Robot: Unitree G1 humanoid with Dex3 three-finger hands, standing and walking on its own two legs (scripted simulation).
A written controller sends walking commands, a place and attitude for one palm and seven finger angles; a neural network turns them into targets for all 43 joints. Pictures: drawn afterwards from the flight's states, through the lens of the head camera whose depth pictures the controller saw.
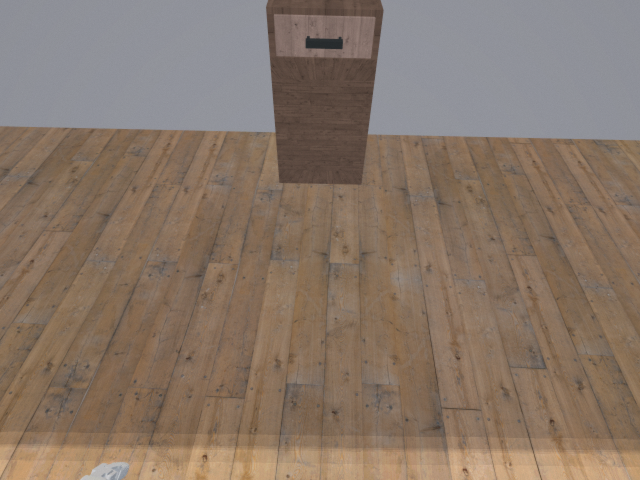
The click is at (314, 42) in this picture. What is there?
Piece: drawer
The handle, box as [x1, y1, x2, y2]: [306, 36, 342, 48]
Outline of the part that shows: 306,38 306,47 342,48 342,39 340,37 338,39 317,39 310,38 309,36 307,36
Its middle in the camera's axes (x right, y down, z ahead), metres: +0.01 -0.71 +1.39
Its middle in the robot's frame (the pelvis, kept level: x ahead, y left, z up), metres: +1.51 +0.07 -0.08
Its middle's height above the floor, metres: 0.69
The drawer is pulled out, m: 0.00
